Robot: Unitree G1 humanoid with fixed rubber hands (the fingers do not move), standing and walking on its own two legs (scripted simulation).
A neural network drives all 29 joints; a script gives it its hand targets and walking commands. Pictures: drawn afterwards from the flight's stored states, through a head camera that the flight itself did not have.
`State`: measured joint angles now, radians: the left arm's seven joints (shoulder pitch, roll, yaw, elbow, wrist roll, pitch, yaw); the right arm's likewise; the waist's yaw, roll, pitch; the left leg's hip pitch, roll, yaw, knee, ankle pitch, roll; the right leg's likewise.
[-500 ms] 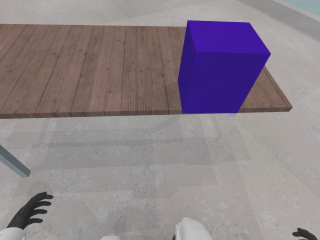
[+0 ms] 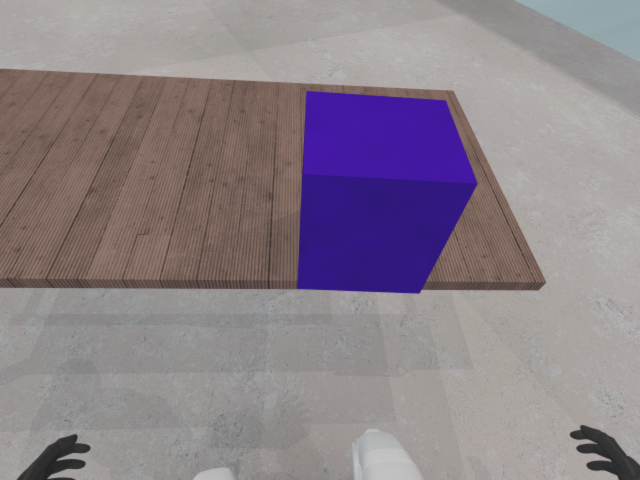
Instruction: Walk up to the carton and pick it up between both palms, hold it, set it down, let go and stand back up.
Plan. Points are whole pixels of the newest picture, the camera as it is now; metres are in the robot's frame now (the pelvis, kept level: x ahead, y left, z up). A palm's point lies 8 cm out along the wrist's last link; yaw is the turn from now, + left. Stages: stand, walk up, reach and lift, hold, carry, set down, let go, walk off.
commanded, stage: walk up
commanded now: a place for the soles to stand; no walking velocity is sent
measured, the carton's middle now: (367, 200) +0.52 -0.10 +0.03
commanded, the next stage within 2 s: none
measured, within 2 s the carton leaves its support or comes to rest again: neither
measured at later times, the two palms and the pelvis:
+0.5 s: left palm (136, 408) +0.21 +0.22 -0.03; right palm (613, 400) +0.21 -0.43 -0.06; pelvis +0.08 -0.10 +0.02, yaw +3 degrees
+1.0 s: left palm (107, 450) +0.17 +0.25 -0.06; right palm (593, 410) +0.20 -0.39 -0.06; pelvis +0.08 -0.08 +0.04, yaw +4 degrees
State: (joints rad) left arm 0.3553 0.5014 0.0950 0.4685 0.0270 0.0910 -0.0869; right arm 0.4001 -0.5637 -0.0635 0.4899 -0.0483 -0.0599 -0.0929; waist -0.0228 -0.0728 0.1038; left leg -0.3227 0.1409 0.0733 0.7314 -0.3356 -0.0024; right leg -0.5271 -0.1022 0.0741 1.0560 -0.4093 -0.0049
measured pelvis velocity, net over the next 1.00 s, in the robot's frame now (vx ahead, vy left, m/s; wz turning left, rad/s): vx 0.08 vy -0.08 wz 0.07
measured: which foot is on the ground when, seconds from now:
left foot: down 0.00-0.06, up 0.08-0.26, down 0.28-1.00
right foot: up 0.00-0.04, down 0.06-1.00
